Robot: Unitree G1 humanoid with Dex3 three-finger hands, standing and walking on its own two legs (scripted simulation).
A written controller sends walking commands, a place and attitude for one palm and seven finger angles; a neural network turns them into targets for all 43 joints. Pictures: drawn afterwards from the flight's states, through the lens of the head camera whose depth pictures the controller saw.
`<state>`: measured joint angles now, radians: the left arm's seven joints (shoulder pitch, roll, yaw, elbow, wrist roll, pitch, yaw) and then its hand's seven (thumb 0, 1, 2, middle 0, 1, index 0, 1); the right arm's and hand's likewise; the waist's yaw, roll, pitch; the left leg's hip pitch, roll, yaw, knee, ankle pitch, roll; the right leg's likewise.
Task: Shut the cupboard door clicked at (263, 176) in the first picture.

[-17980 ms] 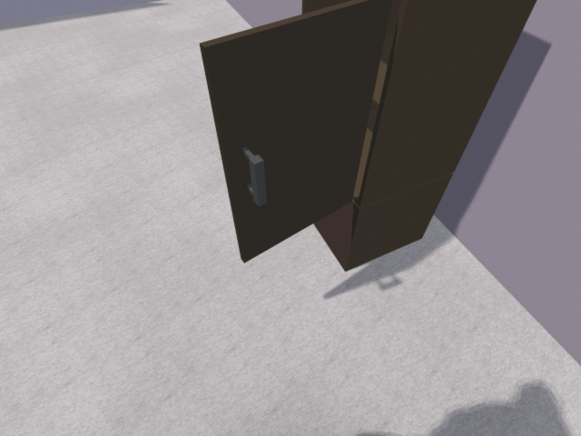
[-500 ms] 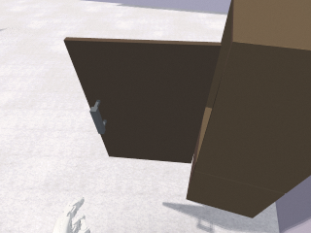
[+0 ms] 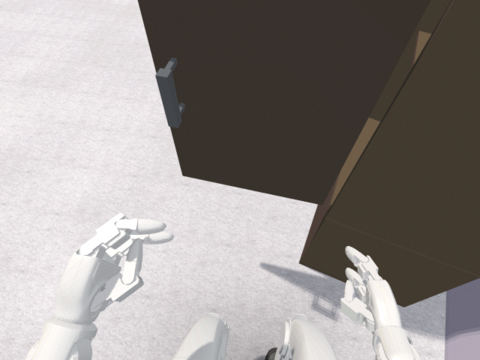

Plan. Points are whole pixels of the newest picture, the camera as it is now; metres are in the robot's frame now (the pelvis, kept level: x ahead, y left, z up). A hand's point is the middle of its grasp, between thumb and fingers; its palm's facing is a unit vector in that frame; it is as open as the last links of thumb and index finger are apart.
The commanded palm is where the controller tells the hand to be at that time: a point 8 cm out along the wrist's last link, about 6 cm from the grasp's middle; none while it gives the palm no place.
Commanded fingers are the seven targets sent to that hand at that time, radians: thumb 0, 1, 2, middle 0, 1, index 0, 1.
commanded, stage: raise the hand and make a fist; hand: left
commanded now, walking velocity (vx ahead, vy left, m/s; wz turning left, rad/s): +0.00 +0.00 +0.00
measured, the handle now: (173, 93) +0.55 +0.20 +0.10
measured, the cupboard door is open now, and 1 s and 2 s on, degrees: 100 100 100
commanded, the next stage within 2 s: bring the fist close to the handle in 1.28 s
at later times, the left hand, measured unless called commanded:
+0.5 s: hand (135, 268) +0.22 +0.18 +0.07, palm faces -0.18 -0.98 -0.02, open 3.2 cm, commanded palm +0.21 +0.25 +0.09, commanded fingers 0.00 0.90 0.90 -1.25 -1.44 -1.25 -1.44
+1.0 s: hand (113, 231) +0.26 +0.21 +0.10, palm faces -0.08 -1.00 -0.04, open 3.1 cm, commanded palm +0.23 +0.26 +0.10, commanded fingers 0.00 0.90 0.90 -1.30 -1.50 -1.30 -1.50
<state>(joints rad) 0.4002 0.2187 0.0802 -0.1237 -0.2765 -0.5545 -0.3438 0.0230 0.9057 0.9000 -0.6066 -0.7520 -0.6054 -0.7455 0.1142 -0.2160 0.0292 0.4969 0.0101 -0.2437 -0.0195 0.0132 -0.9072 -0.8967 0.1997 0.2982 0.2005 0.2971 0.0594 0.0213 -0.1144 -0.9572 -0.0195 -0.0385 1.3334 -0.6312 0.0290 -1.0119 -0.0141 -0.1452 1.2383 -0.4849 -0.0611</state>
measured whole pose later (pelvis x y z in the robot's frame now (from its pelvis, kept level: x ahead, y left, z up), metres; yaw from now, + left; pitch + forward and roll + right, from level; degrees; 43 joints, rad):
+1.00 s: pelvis +0.03 +0.02 +0.04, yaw -1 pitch +14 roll -3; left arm 0.36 0.28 0.19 -0.07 -0.31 -0.32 -0.32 0.02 0.91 0.90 -1.29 -1.50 -1.29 -1.49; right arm 0.29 -0.24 0.04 0.47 0.03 -0.17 -0.03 0.02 -0.90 -0.90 0.20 0.30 0.20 0.30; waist -0.01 0.03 -0.14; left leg -0.78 -0.03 -0.01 1.12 -0.58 0.06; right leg -0.84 -0.01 -0.11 1.03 -0.43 -0.02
